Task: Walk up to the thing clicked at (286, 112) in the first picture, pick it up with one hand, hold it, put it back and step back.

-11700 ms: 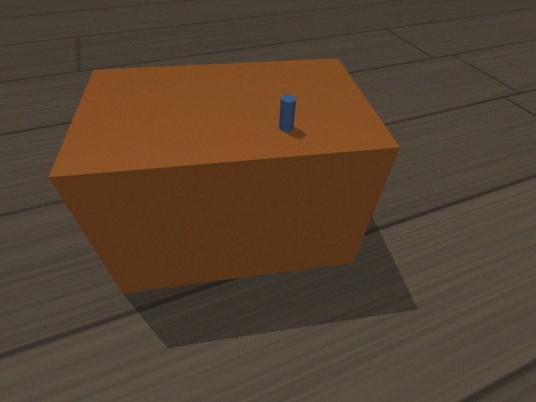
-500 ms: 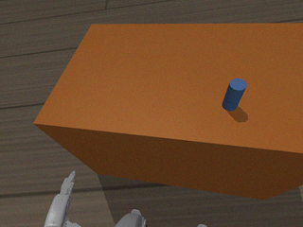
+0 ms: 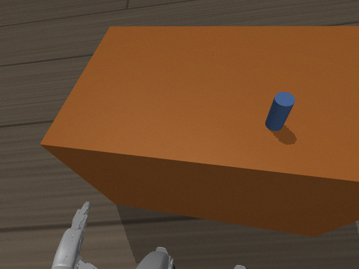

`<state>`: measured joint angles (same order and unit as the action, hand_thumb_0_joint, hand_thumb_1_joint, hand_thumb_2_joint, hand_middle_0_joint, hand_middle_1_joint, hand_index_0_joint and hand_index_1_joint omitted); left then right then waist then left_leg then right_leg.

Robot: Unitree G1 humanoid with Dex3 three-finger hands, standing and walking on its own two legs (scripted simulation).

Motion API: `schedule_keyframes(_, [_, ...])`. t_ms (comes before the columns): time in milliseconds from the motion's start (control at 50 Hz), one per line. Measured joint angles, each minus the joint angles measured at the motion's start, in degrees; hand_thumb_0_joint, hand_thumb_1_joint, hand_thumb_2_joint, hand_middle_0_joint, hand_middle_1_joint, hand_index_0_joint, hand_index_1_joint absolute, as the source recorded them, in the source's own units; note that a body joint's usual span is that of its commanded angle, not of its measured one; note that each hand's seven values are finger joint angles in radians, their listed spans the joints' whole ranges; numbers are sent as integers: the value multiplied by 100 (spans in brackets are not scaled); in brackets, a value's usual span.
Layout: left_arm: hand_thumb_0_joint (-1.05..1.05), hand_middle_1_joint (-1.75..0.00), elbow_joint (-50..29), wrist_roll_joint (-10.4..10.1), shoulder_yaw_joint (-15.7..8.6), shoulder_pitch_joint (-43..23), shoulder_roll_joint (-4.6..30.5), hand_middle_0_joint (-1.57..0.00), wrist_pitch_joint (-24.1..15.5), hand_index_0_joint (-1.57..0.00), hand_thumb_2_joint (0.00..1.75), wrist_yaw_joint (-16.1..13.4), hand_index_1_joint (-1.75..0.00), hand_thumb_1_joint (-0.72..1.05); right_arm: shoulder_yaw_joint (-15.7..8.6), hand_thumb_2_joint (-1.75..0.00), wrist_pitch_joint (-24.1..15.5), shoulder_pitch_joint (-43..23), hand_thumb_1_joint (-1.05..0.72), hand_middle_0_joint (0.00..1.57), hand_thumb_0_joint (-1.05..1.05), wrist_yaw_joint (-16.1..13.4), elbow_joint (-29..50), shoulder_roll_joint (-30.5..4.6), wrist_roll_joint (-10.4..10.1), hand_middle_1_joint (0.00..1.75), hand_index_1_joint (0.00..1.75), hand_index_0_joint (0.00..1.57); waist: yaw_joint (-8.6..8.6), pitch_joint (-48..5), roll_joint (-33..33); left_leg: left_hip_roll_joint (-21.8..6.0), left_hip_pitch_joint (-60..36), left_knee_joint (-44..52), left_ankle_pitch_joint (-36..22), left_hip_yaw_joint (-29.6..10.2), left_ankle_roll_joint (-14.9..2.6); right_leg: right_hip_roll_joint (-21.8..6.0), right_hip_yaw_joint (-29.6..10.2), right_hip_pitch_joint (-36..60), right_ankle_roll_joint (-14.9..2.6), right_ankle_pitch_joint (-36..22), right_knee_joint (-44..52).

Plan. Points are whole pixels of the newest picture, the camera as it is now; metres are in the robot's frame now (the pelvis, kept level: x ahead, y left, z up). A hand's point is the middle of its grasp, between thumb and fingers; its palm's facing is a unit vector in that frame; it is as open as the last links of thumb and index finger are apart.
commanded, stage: approach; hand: right
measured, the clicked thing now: (278, 112) +0.53 -0.16 -0.01
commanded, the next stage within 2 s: close in in 0.22 s
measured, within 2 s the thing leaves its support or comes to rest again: neither
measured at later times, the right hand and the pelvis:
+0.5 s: hand (301, 123) +0.50 -0.21 -0.01, palm faces +0.07 +1.00 +0.04, open 17.5 cm; pelvis -0.02 +0.00 -0.04, yaw +2 degrees
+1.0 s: hand (279, 121) +0.50 -0.16 -0.01, palm faces +0.07 +1.00 +0.01, open 17.4 cm; pelvis -0.02 +0.01 -0.05, yaw +1 degrees
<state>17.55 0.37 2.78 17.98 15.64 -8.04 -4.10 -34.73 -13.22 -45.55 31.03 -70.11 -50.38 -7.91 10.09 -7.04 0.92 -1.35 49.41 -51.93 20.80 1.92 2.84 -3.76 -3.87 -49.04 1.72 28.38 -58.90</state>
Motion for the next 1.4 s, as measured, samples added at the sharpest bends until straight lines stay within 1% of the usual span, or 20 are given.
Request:
schedule_keyframes(80, [-1, -5, -98, 11, 10, -13, 21, -6, 28, -5, 6, 20, -5, -54, 188, -4, -74, -56, 56, 5, -1, -53, -117, 38, 26, 5, 4, 5, 2, 7, -2, -15, 114, -95, 22, 10, -5, 17, -17, -112, -2, 9, -77])
schedule_keyframes(120, [-1, -5, -176, 25, 16, -50, 10, -6, -32, -5, 6, 37, -6, -54, 322, -4, -176, -139, 56, 5, -1, -72, -199, 128, -8, 5, 4, 5, 4, 8, 15, -23, 231, -185, 43, 15, -9, 26, -30, -228, 1, 21, -156])
schedule_keyframes(180, [-1, -5, -372, 63, 26, -91, -28, -7, -74, -6, 5, 86, -6, -54, 419, -4, -290, -154, 55, 5, -1, -127, -223, 362, -12, 5, 4, 5, 47, 11, 42, -30, 431, -334, 76, 16, -12, 37, -42, -422, 10, 46, -290])
schedule_keyframes(260, [-1, -5, -732, 144, -1, 16, -95, -7, -147, -6, 5, 176, -6, -54, 474, -4, -424, -61, 54, 5, -1, -315, -89, 791, 42, 5, 4, 5, 159, -1, 79, -29, 672, -529, 129, 8, -18, 38, -49, -650, 25, 94, -467])
schedule_keyframes(300, [-1, -6, -868, 184, -45, 71, -116, -7, -148, -6, 5, 224, -6, -53, 470, -5, -518, -24, 53, 5, -1, -480, -29, 978, 77, 5, 4, 5, 251, 0, 88, -20, 814, -651, 165, 2, -22, 30, -52, -785, 32, 135, -590])
schedule_keyframes(380, [-1, -6, -1172, 251, -210, 158, -89, -7, -77, -6, 5, 268, -6, -53, 422, -5, -751, -45, 53, 5, -1, -895, 126, 1255, 220, 5, 4, 5, 424, 78, 114, 22, 1141, -920, 222, -42, -26, -6, -28, -1083, 39, 228, -869])
schedule_keyframes(420, [-1, -6, -1340, 281, -286, 200, -69, -7, -22, -6, 5, 281, -6, -54, 329, -4, -951, -74, 53, 5, -1, -1100, 214, 1368, 280, 5, 4, 6, 498, 113, 120, 47, 1305, -1040, 240, -66, -25, -28, -14, -1231, 42, 267, -996])
schedule_keyframes(460, [-1, -6, -1491, 318, -348, 252, -66, -7, 40, -6, 5, 301, -6, -54, 246, -4, -1077, -122, 53, 5, -1, -1302, 323, 1439, 348, 4, 4, 6, 551, 112, 114, 66, 1447, -1145, 260, -80, -26, -45, -8, -1362, 46, 300, -1103])
schedule_keyframes(520, [-1, -6, -1667, 368, -402, 313, -77, -7, 130, -6, 5, 329, -6, -54, 301, -3, -1145, -190, 54, 5, -1, -1558, 319, 1469, 490, 4, 4, 6, 607, 69, 68, 84, 1584, -1262, 293, -84, -29, -61, -14, -1492, 54, 344, -1225])
schedule_keyframes(580, [-1, -6, -1744, 401, -403, 359, -111, -7, 205, -6, 5, 362, -5, -54, 348, -3, -1079, -196, 55, 5, -1, -1722, 361, 1593, 591, 4, 4, 5, 586, -39, -13, 105, 1661, -1332, 322, -89, -32, -81, -13, -1562, 63, 387, -1303])
schedule_keyframes(680, [-1, -6, -1921, 379, -389, 392, -181, -7, 377, -6, 5, 429, -5, -53, 458, -3, -1008, -193, 56, 5, -1, -1940, 364, 1823, 666, 4, 4, 5, 537, -106, -131, 99, 1615, -1394, 371, -92, -29, -76, -13, -1508, 55, 431, -1350])
schedule_keyframes(780, [-1, -6, -2146, 334, -443, 475, -170, -7, 405, -7, 5, 474, -5, -53, 543, -3, -991, -212, 54, 5, -1, -2091, 305, 1979, 685, 5, 4, 5, 477, -101, -149, 89, 1575, -1410, 387, -102, -40, -64, -3, -1450, 58, 428, -1331])
schedule_keyframes(900, [-1, -6, -2293, 345, -533, 590, -119, -7, 464, -7, 4, 492, -5, -53, 624, -4, -999, -182, 52, 5, -1, -2220, 568, 2104, 693, 5, 4, 5, 450, -18, -68, 79, 1639, -1477, 403, -108, -63, -54, -1, -1487, 83, 415, -1343])
schedule_keyframes(1000, [-1, -6, -2238, 353, -563, 588, -108, -6, 483, -6, 4, 475, -5, -53, 743, -4, -965, -173, 50, 5, -1, -2313, 739, 2255, 716, 5, 4, 5, 448, -48, -60, 80, 1676, -1496, 428, -87, -79, -56, -23, -1524, 104, 426, -1346])
schedule_keyframes(1100, [-1, -5, -2253, 356, -554, 537, -124, -6, 586, -5, 6, 465, -5, -55, 778, -4, -927, -185, 49, 6, -1, -2475, 764, 2387, 757, 5, 4, 5, 465, -83, -97, 86, 1611, -1489, 465, -94, -76, -64, -12, -1446, 103, 461, -1326])
schedule_keyframes(1180, [-1, -5, -2310, 362, -531, 519, -150, -6, 576, -5, 8, 492, -6, -57, 808, -4, -981, -285, 47, 8, -1, -2568, 490, 2415, 825, 5, 4, 7, 488, -100, -128, 79, 1565, -1470, 483, -95, -71, -57, -10, -1401, 94, 473, -1301])
schedule_keyframes(1240, [-1, -5, -2353, 386, -504, 521, -174, -6, 586, -5, 7, 518, -6, -57, 732, -3, -1022, -339, 47, 14, -1, -2608, 452, 2404, 873, 6, 6, 13, 494, -79, -121, 75, 1603, -1499, 492, -116, -64, -52, 9, -1427, 87, 483, -1321])
schedule_keyframes(1320, [-1, -5, -2365, 407, -487, 471, -192, -6, 635, -5, 7, 562, -6, -56, 613, -2, -1065, -450, 49, 24, -1, -2673, 465, 2260, 911, 11, 10, 23, 542, -4, -106, 72, 1715, -1569, 494, -140, -54, -45, 27, -1531, 79, 493, -1392])
schedule_keyframes(1400, [-1, -5, -2446, 399, -526, 487, -162, -6, 736, -5, 7, 567, -6, -55, 641, -4, -1022, -543, 48, 33, -1, -2719, 574, 2132, 949, 16, 15, 32, 569, 32, -70, 71, 1747, -1564, 479, -160, -44, -41, 46, -1558, 73, 484, -1390])
